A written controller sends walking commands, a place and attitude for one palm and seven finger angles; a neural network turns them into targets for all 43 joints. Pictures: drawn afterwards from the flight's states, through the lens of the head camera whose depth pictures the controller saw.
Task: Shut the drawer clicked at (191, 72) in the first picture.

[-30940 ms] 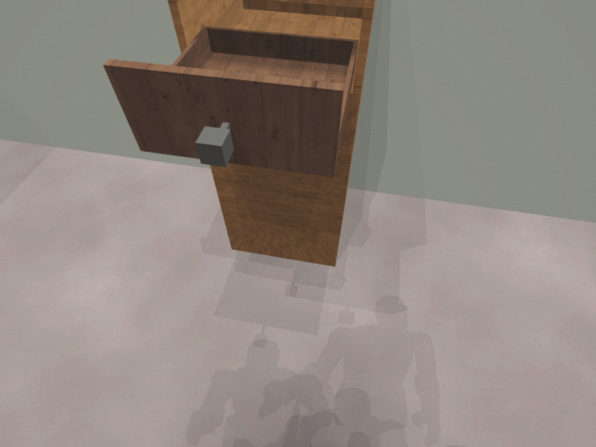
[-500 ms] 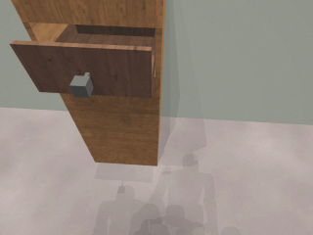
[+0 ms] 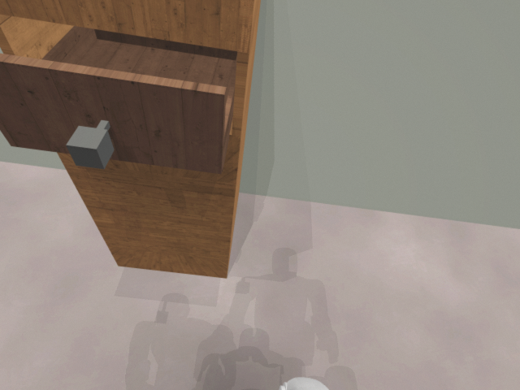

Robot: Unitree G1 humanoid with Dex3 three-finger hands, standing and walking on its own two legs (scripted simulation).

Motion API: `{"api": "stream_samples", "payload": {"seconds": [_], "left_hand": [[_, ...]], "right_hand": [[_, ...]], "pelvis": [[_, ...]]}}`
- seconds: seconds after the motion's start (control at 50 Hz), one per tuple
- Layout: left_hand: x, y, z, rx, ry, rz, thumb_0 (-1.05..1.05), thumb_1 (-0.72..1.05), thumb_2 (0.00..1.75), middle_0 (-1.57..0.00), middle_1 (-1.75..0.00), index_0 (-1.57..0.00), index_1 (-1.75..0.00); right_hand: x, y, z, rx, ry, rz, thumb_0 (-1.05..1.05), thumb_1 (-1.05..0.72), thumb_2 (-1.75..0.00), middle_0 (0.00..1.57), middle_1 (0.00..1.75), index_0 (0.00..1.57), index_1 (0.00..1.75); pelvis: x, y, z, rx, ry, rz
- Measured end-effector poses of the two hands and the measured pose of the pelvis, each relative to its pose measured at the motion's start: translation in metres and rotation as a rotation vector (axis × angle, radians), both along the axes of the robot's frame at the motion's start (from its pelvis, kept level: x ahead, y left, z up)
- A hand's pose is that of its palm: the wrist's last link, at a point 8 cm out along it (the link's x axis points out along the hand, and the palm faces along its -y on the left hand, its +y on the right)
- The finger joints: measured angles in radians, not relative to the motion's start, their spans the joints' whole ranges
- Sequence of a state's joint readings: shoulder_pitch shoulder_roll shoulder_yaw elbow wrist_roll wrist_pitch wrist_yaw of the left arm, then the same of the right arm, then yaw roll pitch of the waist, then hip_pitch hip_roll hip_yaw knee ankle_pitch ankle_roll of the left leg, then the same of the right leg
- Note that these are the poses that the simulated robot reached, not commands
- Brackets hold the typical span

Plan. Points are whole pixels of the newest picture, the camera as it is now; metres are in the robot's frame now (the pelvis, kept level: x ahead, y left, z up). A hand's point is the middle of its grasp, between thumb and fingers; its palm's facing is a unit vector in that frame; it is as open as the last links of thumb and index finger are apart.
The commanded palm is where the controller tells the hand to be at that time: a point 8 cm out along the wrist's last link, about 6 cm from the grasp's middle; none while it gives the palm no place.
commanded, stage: shuffle to correct the standing spot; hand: left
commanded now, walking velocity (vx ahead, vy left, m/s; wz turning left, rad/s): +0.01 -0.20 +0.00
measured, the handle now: (96, 138) +0.44 +0.31 +0.10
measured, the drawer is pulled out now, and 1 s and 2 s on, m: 0.12 0.12 0.12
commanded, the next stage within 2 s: come to a stop and stand still in 0.10 s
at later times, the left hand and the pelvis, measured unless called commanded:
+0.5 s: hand out of the picture +0.09 +0.05 -0.15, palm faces +0.06 -0.96 -0.27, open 7.3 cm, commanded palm none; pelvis +0.02 -0.14 +0.00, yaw +2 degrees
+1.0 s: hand out of the picture -0.04 +0.12 -0.18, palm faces +0.13 -0.97 -0.18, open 7.4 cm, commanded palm none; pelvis +0.01 -0.07 +0.01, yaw +3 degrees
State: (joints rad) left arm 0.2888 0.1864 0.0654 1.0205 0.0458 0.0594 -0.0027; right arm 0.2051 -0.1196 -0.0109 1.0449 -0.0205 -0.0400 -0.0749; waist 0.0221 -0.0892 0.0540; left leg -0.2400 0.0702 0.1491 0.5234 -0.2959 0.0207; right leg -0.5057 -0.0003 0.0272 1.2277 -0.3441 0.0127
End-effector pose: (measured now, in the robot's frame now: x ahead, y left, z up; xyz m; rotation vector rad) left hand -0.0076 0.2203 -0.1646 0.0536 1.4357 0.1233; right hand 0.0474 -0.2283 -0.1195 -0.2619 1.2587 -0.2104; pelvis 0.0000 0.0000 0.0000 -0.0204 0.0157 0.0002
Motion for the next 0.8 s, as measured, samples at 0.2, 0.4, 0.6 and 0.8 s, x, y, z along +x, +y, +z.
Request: {"api": "stream_samples", "payload": {"seconds": [0.2,0.4,0.6,0.8], "left_hand": [[0.08,-0.038,0.022,0.082,-0.117,-0.074,0.0,0.91,0.9,-0.2,-0.3,-0.19,-0.3],[0.1,-0.115,0.038,0.153,-0.177,-0.088,0.0,0.91,0.9,-0.2,-0.3,-0.2,-0.3],[0.051,-0.122,0.047,0.192,-0.149,0.023,0.0,0.91,0.89,-0.2,-0.3,-0.2,-0.3],[-0.038,-0.086,0.038,0.169,0.015,0.099,0.0,0.9,0.9,-0.2,-0.3,-0.2,-0.3]], "right_hand": [[-0.045,-0.076,-0.011,0.042,0.158,-0.075,0.01,-0.92,-0.9,0.21,0.3,0.2,0.3],[-0.036,-0.151,-0.039,0.101,0.206,-0.089,0.01,-0.92,-0.9,0.2,0.3,0.2,0.3],[0.045,-0.152,-0.025,0.134,0.056,0.05,0.01,-0.91,-0.9,0.2,0.3,0.2,0.3],[0.09,-0.107,-0.006,0.129,-0.1,0.147,0.01,-0.92,-0.9,0.2,0.3,0.2,0.3]], "pelvis": [[0.01,-0.062,0.002,-0.005,0.021,0.0],[0.026,-0.127,-0.004,0.049,0.011,0.012],[0.015,-0.142,0.007,0.081,0.001,0.04],[0.001,-0.109,0.006,0.075,0.006,0.042]]}}
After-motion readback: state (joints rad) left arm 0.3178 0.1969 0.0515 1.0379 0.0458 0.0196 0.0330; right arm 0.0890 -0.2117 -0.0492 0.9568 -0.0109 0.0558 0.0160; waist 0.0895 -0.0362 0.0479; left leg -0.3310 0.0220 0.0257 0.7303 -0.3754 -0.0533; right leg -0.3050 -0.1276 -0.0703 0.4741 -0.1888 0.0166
